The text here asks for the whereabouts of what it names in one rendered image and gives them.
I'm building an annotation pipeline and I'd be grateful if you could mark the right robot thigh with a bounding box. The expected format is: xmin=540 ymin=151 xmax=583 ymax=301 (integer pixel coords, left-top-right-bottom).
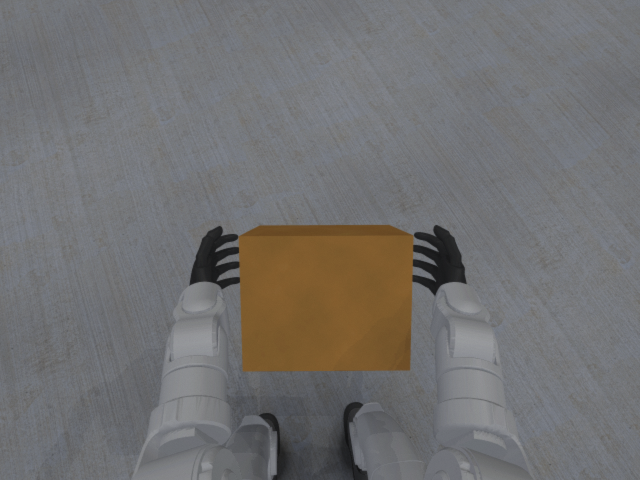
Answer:
xmin=349 ymin=411 xmax=428 ymax=480

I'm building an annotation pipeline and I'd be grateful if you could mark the robot left foot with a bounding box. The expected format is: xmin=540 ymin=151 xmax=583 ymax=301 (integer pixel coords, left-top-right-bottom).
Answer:
xmin=259 ymin=413 xmax=280 ymax=480

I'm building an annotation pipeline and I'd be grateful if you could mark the carton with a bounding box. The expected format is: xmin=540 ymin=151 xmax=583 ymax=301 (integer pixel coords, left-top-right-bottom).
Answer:
xmin=239 ymin=225 xmax=414 ymax=372

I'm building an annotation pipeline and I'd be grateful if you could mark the left robot upper arm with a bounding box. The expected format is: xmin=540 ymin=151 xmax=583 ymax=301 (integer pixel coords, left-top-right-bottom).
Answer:
xmin=132 ymin=443 xmax=242 ymax=480

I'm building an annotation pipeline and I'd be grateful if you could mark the robot left forearm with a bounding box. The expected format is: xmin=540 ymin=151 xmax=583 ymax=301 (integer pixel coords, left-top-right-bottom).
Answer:
xmin=131 ymin=282 xmax=231 ymax=480

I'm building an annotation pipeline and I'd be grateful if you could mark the robot right hand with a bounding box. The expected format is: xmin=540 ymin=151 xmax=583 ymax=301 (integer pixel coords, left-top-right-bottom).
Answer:
xmin=412 ymin=225 xmax=467 ymax=295

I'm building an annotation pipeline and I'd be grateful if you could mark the robot right forearm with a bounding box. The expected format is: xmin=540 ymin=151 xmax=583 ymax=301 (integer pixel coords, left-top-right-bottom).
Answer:
xmin=430 ymin=282 xmax=535 ymax=480

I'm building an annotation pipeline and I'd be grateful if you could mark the robot left hand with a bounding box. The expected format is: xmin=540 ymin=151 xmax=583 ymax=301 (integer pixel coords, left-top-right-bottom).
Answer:
xmin=189 ymin=226 xmax=240 ymax=289

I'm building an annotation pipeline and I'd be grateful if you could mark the right robot upper arm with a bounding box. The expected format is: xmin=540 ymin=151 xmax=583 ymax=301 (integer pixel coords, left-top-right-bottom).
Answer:
xmin=424 ymin=445 xmax=534 ymax=480

